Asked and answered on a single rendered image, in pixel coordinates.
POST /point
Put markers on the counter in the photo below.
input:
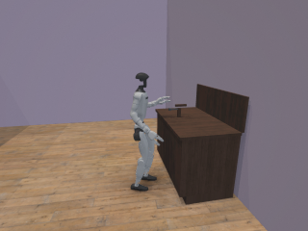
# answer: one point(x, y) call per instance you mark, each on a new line
point(201, 144)

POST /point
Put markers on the robot left hand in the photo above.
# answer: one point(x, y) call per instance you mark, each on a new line
point(160, 100)

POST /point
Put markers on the right robot upper arm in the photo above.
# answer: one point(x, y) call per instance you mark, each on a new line
point(136, 102)

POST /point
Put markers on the left robot shin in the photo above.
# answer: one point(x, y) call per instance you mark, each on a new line
point(148, 165)

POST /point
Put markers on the robot right hand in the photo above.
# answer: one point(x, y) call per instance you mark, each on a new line
point(152, 135)

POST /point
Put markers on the robot right foot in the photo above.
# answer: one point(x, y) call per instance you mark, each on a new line
point(139, 187)

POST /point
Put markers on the right robot forearm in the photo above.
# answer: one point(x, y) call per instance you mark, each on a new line
point(137, 120)

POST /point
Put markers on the left robot forearm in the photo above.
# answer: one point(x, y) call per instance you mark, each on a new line
point(151, 104)

